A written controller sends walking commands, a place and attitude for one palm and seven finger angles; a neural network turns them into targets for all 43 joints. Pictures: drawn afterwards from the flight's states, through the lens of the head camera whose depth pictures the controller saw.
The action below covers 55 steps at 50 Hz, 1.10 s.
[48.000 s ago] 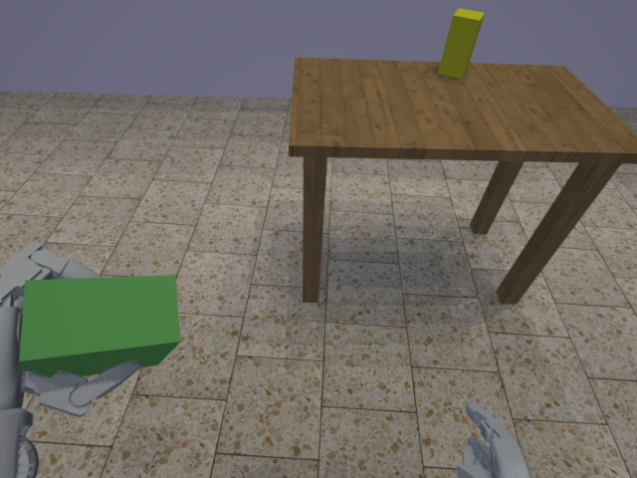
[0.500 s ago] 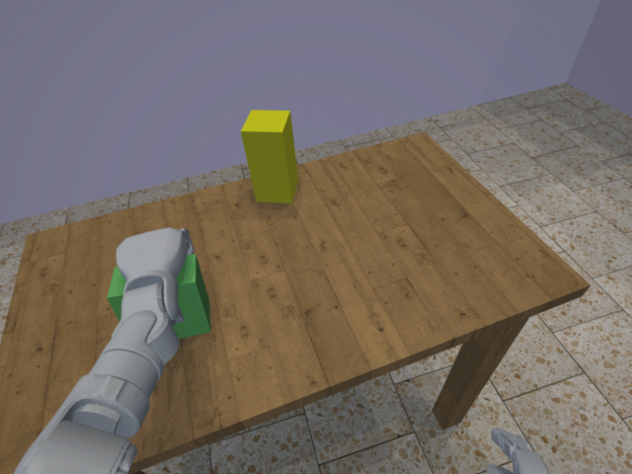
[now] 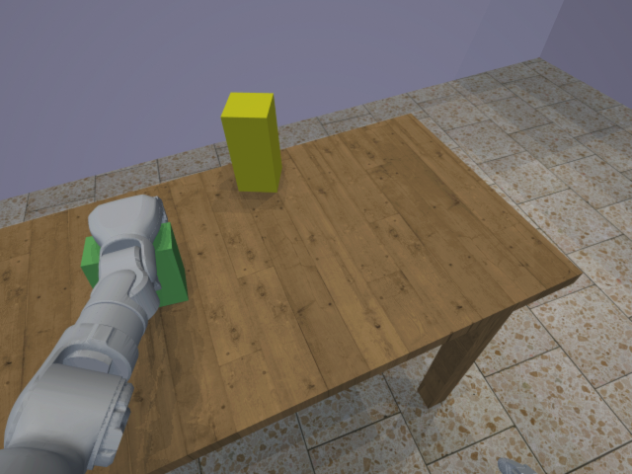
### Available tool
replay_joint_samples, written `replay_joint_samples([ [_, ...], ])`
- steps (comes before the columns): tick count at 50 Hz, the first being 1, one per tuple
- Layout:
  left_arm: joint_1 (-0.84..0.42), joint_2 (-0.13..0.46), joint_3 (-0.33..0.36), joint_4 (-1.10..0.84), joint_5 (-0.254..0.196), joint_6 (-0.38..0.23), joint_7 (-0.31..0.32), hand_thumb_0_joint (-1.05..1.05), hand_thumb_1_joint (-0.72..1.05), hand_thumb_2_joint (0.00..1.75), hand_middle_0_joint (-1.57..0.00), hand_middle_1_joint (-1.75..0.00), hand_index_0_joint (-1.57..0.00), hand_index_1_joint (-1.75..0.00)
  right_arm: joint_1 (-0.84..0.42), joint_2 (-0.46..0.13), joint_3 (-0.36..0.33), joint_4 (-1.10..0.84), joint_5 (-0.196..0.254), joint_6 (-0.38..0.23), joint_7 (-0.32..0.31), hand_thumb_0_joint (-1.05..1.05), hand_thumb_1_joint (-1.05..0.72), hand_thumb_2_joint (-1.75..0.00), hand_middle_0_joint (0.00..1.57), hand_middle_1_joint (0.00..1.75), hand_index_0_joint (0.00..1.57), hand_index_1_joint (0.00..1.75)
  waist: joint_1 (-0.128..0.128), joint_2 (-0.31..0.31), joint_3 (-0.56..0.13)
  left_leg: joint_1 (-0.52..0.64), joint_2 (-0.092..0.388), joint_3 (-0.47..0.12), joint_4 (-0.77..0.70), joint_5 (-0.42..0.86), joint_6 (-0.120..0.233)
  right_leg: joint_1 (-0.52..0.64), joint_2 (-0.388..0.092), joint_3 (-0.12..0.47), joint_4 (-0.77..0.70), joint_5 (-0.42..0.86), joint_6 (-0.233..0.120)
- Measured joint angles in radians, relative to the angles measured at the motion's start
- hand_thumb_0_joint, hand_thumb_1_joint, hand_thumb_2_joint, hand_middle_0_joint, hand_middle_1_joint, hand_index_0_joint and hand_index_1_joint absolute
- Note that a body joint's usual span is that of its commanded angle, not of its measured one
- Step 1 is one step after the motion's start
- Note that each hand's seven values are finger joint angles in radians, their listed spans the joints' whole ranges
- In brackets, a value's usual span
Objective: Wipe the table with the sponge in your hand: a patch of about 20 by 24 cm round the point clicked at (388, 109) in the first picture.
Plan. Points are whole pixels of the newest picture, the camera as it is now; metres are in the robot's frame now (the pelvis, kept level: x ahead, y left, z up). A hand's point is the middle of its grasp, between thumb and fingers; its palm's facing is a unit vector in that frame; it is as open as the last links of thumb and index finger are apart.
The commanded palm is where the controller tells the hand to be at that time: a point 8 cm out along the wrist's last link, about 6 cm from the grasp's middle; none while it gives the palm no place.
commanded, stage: slide back across to the first lane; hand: left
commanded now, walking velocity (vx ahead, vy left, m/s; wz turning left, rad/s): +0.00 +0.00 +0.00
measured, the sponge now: (143, 278) +0.39 +0.28 +0.00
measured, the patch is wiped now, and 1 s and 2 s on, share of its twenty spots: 1.00 1.00 1.00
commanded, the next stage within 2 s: wipe back along the first lane in 0.70 s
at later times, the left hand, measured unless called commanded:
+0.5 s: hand (105, 247) +0.41 +0.32 +0.05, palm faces -0.07 -0.04 -1.00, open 10.3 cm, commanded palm +0.37 +0.31 +0.11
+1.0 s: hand (84, 267) +0.37 +0.34 +0.05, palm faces -0.08 -0.04 -1.00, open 10.3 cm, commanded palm +0.34 +0.32 +0.10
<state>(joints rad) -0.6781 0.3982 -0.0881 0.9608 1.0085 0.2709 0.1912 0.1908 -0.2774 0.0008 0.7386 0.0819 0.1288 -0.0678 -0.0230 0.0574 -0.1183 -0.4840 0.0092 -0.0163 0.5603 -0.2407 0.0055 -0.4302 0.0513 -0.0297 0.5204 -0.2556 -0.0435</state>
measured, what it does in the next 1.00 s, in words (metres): stands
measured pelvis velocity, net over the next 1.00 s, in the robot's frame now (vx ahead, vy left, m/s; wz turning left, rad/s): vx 0.03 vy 0.03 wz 0.01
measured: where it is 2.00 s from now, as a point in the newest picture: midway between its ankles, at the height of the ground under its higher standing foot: outside the picture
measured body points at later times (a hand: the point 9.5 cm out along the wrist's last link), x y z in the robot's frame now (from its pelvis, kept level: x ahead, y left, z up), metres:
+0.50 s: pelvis +0.02 +0.03 +0.01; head +0.04 +0.02 +0.45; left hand +0.41 +0.31 +0.11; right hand +0.17 -0.23 -0.11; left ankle +0.02 +0.12 -0.73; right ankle +0.00 -0.09 -0.73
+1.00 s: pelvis +0.03 +0.03 +0.01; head +0.06 +0.01 +0.46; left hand +0.37 +0.33 +0.10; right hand +0.22 -0.21 -0.11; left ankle +0.02 +0.12 -0.73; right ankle +0.00 -0.09 -0.73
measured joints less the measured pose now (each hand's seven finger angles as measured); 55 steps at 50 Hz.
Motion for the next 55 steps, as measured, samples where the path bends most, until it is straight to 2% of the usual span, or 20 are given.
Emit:
replay_joint_samples([
  [6, -0.031, 0.006, 0.008, 0.029, 0.018, -0.009, -0.002, 0.01, -0.59, 1.06, -0.75, -1.33, -0.8, -1.3, 0.011, 0.001, -0.007, 0.0, -0.005, 0.001, 0.008, 0.01, -0.91, -0.9, 0.21, 0.3, 0.2, 0.29, -0.006, -0.002, -0.006, -0.014, -0.006, 0.006, 0.006, -0.008, 0.01, -0.01, -0.006, 0.006, -0.003, -0.002, 0.01],
  [11, 0.019, 0.006, 0.045, -0.021, 0.012, -0.022, 0.01, 0.01, -0.58, 1.06, -0.74, -1.34, -0.79, -1.31, 0.02, 0.007, -0.014, -0.007, -0.009, 0.01, 0.015, 0.01, -0.91, -0.9, 0.2, 0.3, 0.2, 0.29, -0.002, -0.001, -0.014, 0.002, -0.008, 0.021, -0.002, -0.016, 0.02, 0.004, -0.008, 0.022, -0.017, -0.002, 0.019],
  [18, 0.09, 0.0, 0.043, -0.111, -0.002, 0.015, 0.015, 0.01, -0.57, 1.05, -0.72, -1.36, -0.77, -1.33, 0.008, 0.012, -0.007, -0.013, -0.001, 0.017, 0.025, 0.01, -0.91, -0.9, 0.21, 0.3, 0.2, 0.29, 0.006, -0.007, -0.004, 0.062, -0.019, 0.027, -0.024, -0.022, 0.032, 0.066, -0.02, 0.028, -0.043, -0.006, 0.03],
  [25, 0.146, 0.02, 0.022, -0.194, 0.004, 0.043, -0.031, 0.01, -0.55, 1.05, -0.71, -1.37, -0.75, -1.34, -0.03, 0.009, -0.004, -0.041, -0.002, 0.015, 0.026, 0.01, -0.91, -0.9, 0.21, 0.3, 0.2, 0.29, 0.026, -0.007, 0.009, 0.099, -0.031, 0.026, -0.045, -0.021, 0.041, 0.107, -0.031, 0.028, -0.067, -0.005, 0.038],
  [29, 0.186, 0.022, 0.014, -0.251, -0.009, 0.036, -0.053, 0.0, -0.54, 1.04, -0.7, -1.37, -0.74, -1.35, -0.046, 0.008, -0.004, -0.054, -0.002, 0.012, 0.023, 0.01, -0.91, -0.9, 0.21, 0.3, 0.2, 0.29, 0.043, -0.007, 0.012, 0.116, -0.039, 0.019, -0.05, -0.024, 0.045, 0.128, -0.038, 0.021, -0.075, -0.01, 0.041],
  [38, 0.248, 0.026, 0.015, -0.35, -0.002, 0.008, -0.072, 0.0, -0.53, 1.04, -0.69, -1.38, -0.74, -1.36, -0.084, 0.012, 0.007, -0.068, -0.009, 0.01, 0.023, 0.01, -0.9, -0.9, 0.21, 0.3, 0.2, 0.29, 0.069, -0.01, 0.028, 0.132, -0.045, 0.003, -0.05, -0.029, 0.044, 0.151, -0.043, 0.005, -0.08, -0.019, 0.038],
  [47, 0.272, 0.045, 0.03, -0.369, 0.006, 0.0, -0.077, 0.0, -0.53, 1.04, -0.69, -1.37, -0.74, -1.35, -0.081, 0.012, 0.011, -0.068, -0.014, 0.004, 0.024, 0.01, -0.9, -0.9, 0.21, 0.3, 0.2, 0.29, 0.07, -0.003, 0.033, 0.126, -0.04, -0.003, -0.049, -0.03, 0.037, 0.148, -0.037, -0.001, -0.082, -0.019, 0.033],
  [55, 0.369, 0.044, 0.057, -0.448, -0.023, 0.011, -0.06, 0.0, -0.52, 1.03, -0.67, -1.39, -0.72, -1.37, -0.048, -0.003, 0.004, -0.06, -0.012, 0.005, 0.032, 0.01, -0.9, -0.9, 0.21, 0.3, 0.2, 0.29, 0.067, 0.004, 0.024, 0.135, -0.032, 0.003, -0.043, -0.04, 0.033, 0.153, -0.03, 0.006, -0.074, -0.026, 0.03],
])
